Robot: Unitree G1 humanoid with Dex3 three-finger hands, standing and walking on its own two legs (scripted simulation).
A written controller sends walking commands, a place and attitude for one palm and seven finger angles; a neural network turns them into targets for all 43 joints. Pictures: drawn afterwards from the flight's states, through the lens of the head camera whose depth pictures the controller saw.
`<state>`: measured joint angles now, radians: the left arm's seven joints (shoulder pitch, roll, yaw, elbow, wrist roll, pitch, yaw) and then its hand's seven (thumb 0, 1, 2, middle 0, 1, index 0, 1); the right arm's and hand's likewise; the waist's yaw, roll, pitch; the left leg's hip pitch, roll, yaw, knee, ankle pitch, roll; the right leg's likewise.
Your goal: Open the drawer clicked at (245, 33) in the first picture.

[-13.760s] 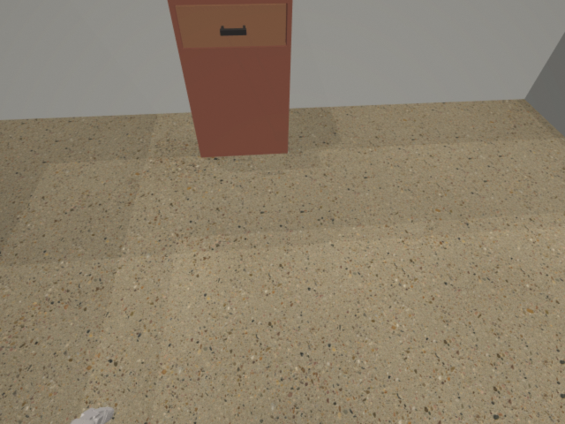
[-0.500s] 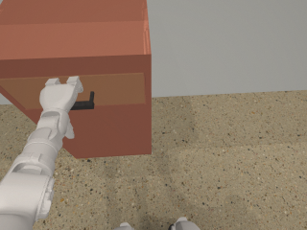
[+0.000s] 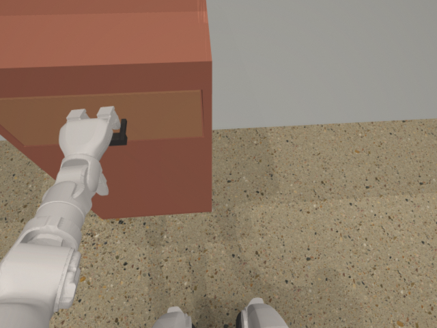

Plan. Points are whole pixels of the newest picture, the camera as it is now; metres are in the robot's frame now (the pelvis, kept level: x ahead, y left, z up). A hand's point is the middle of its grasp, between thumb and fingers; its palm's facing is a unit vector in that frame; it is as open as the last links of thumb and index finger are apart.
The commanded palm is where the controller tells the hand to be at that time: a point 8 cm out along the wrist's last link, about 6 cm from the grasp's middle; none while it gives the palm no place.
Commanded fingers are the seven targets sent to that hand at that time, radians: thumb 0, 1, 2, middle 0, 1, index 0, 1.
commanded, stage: lower the fingers behind the handle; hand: left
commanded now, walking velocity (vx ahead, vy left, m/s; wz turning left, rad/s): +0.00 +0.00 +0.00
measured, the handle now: (102, 132) +0.52 +0.24 -0.03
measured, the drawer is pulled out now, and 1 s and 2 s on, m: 0.00 0.00 0.00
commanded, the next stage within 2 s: close the thumb around the handle in 0.98 s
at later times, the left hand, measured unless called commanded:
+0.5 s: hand (99, 159) +0.46 +0.23 -0.04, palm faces -0.06 -0.02 -1.00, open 13.9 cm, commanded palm +0.44 +0.23 +0.00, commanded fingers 0.00 -0.50 0.30 -0.30 -1.20 -0.30 -1.20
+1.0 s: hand (102, 162) +0.46 +0.23 -0.05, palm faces -0.07 -0.03 -1.00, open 13.8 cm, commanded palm +0.44 +0.23 +0.00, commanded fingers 0.00 -0.50 0.30 -0.30 -1.20 -0.30 -1.20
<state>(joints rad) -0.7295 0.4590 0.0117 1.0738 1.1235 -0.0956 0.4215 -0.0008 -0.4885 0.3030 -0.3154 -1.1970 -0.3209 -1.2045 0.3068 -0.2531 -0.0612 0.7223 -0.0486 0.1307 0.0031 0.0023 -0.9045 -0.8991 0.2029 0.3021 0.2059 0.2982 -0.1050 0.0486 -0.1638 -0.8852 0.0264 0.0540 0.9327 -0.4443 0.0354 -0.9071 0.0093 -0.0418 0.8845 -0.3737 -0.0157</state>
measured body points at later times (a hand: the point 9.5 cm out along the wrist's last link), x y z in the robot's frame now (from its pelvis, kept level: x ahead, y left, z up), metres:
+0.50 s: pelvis -0.02 +0.00 -0.02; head +0.11 +0.00 +0.41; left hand +0.45 +0.23 +0.02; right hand +0.01 -0.28 -0.15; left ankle -0.01 +0.10 -0.68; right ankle +0.02 -0.11 -0.68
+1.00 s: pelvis -0.02 +0.00 -0.03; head +0.12 +0.00 +0.40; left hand +0.46 +0.23 +0.00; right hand +0.00 -0.27 -0.16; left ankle -0.01 +0.10 -0.68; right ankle +0.02 -0.11 -0.68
